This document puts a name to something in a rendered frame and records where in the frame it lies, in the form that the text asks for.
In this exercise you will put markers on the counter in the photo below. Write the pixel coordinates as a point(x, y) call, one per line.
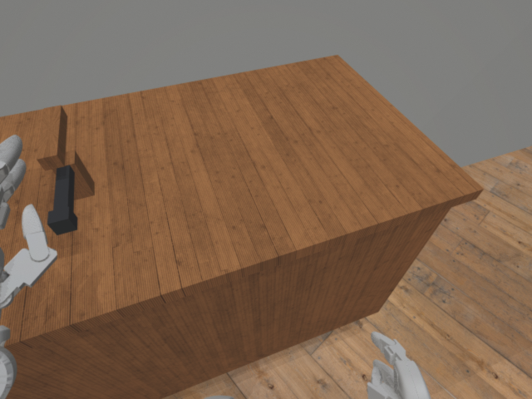
point(219, 221)

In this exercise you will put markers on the tap lever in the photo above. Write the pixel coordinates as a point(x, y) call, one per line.
point(62, 219)

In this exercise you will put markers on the robot left forearm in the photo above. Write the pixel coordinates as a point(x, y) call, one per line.
point(8, 365)

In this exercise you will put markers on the robot left hand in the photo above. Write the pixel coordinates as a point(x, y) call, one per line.
point(27, 266)

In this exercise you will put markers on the robot right hand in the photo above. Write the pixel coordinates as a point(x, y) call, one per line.
point(404, 381)

